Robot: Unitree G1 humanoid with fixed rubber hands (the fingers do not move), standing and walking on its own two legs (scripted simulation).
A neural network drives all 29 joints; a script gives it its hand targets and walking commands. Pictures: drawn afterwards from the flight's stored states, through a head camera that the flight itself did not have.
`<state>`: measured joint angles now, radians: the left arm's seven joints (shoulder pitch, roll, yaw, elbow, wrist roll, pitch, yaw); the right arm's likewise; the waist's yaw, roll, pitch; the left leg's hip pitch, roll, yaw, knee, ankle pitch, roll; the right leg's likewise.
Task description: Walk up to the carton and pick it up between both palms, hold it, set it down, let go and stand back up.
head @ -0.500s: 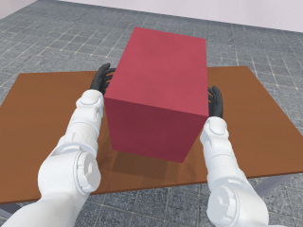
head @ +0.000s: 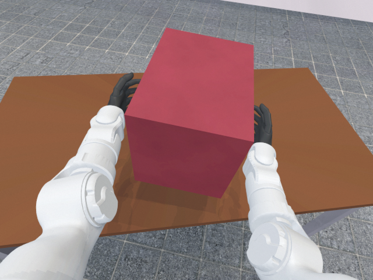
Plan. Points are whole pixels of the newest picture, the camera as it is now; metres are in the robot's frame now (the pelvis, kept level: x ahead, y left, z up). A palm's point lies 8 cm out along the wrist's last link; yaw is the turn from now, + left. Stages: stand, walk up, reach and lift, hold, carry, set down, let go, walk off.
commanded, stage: set down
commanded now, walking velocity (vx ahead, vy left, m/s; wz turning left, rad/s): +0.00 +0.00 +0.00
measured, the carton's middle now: (193, 113) +0.50 -0.07 +0.05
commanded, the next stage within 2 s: none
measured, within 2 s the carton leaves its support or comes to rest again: rests again in 1.34 s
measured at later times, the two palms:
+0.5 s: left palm (120, 116) +0.49 +0.11 +0.07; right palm (250, 150) +0.38 -0.19 +0.03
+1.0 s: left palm (121, 119) +0.50 +0.11 +0.05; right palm (251, 148) +0.39 -0.19 +0.03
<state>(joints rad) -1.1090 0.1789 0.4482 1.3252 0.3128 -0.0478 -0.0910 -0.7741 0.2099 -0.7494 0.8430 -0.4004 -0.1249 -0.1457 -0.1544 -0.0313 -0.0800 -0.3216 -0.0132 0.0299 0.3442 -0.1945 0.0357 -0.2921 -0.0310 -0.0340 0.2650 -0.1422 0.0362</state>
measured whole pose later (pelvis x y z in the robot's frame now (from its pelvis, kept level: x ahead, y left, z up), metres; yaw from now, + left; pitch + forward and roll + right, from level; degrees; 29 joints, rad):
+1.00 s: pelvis -0.01 +0.01 -0.01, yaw -1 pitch +22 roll -3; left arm -1.27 0.28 0.31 1.64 0.19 -0.26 -0.06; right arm -0.89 0.15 -0.82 1.04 -0.43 -0.26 -0.15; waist -0.19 -0.01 -0.15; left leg -0.64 0.01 0.04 0.47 -0.21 0.05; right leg -0.57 -0.03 -0.10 0.30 -0.11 0.03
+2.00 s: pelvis -0.01 +0.01 -0.01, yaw -1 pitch +23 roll -3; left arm -1.25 0.30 0.45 1.57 0.33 -0.26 -0.12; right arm -0.88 0.21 -0.87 1.00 -0.49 -0.33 -0.15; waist -0.19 -0.03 -0.13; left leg -0.66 0.01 0.04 0.49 -0.23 0.04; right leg -0.59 -0.02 -0.10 0.33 -0.13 0.03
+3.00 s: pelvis -0.01 +0.02 -0.03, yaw -4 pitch +33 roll -4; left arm -1.29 0.37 -0.09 1.73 -0.15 -0.28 -0.01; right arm -1.01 0.00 -0.48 1.42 -0.06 -0.29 -0.20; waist -0.24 -0.01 -0.31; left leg -0.94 0.01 0.02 0.63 -0.25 0.02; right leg -0.88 -0.02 -0.06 0.44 -0.12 0.03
